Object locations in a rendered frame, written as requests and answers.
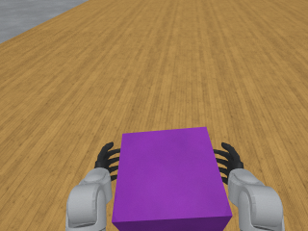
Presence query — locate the robot right hand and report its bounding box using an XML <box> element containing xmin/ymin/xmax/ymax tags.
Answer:
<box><xmin>213</xmin><ymin>142</ymin><xmax>244</xmax><ymax>185</ymax></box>

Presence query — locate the left robot forearm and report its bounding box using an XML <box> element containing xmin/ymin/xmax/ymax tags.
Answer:
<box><xmin>65</xmin><ymin>167</ymin><xmax>113</xmax><ymax>231</ymax></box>

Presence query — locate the carton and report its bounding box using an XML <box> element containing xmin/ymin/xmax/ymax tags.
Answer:
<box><xmin>112</xmin><ymin>126</ymin><xmax>233</xmax><ymax>231</ymax></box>

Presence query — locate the robot left hand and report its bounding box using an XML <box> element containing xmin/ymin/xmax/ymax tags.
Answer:
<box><xmin>94</xmin><ymin>141</ymin><xmax>120</xmax><ymax>181</ymax></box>

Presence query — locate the right robot forearm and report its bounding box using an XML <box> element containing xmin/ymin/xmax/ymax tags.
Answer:
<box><xmin>227</xmin><ymin>168</ymin><xmax>285</xmax><ymax>231</ymax></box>

